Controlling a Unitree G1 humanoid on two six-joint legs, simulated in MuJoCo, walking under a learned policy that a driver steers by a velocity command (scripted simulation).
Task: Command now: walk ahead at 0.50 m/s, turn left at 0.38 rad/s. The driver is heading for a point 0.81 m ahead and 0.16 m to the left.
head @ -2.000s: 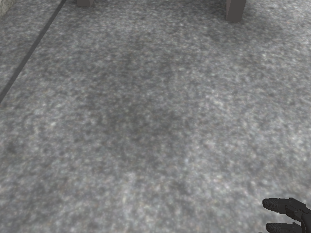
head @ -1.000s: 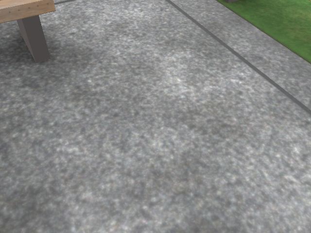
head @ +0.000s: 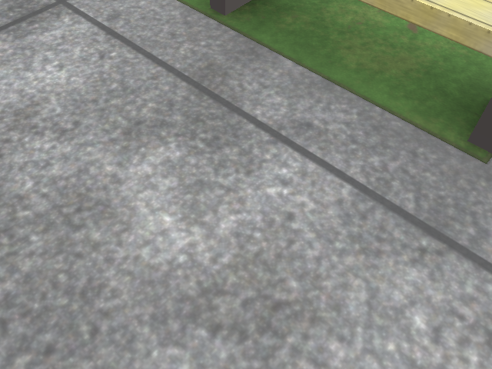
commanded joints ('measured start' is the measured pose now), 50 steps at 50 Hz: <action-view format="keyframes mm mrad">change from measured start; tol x32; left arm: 1 -66 120 35 -118 21 -35 3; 50 -46 139 34 34 -27 -20 -9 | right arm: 1 47 -122 -31 -66 -10 -1 -13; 50 44 -97 -38 -108 -22 9 -14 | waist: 1 -8 62 -61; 18 51 127 -158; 20 36 -333 -405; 24 57 -34 -36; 40 53 -50 25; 46 -130 155 -440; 50 -18 80 -105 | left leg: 1 279 264 -423 -273 72 182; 16 287 219 -431 -124 187 92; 22 -396 94 -174 764 -305 -68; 40 -231 138 45 136 78 -22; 43 177 28 99 57 42 62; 45 787 425 -654 -65 -119 295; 50 303 332 -284 -246 151 162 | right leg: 1 -290 -95 44 -65 83 16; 16 -71 8 32 -707 339 36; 20 782 -433 672 -785 90 -253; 26 298 -261 209 -941 268 -158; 37 334 -257 -140 -988 518 -135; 43 355 -255 -247 -523 1041 -65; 45 -285 -31 -162 115 -191 16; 50 -268 -177 19 48 77 -2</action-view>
